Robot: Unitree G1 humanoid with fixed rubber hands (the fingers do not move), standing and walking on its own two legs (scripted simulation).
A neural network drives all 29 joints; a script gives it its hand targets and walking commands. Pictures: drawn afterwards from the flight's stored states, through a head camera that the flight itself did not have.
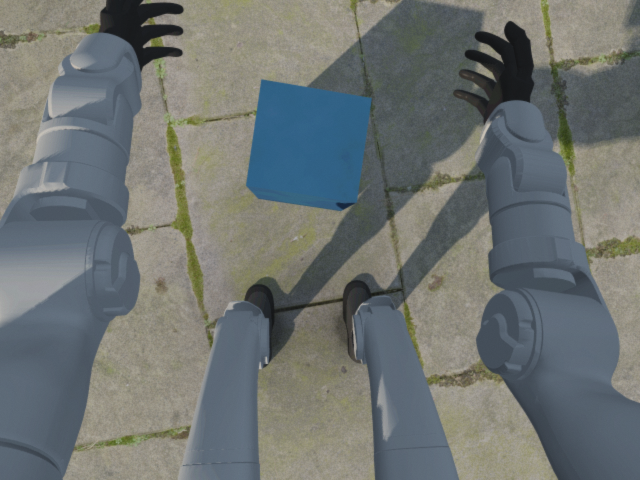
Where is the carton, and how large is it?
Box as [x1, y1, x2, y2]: [246, 79, 371, 210]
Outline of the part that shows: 261,79 246,185 258,198 337,210 341,210 356,202 371,98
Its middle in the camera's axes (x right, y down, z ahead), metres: -0.03 -0.18 +0.85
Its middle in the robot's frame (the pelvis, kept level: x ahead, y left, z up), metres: +0.53 -0.02 -0.53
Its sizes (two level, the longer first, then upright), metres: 0.210 0.200 0.250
